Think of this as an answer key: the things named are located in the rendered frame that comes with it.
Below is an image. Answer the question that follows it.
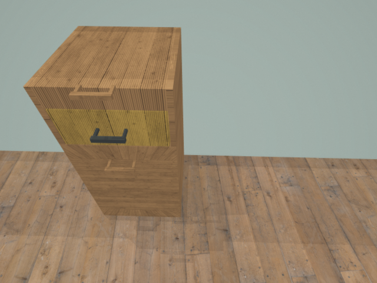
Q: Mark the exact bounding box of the cabinet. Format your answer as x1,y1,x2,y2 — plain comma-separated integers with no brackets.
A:
23,26,184,218

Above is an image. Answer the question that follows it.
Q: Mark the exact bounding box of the handle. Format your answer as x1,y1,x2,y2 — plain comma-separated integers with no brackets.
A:
69,91,114,101
104,167,135,174
90,128,128,143

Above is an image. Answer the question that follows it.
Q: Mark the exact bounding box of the drawer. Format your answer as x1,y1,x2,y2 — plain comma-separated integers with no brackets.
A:
45,108,170,146

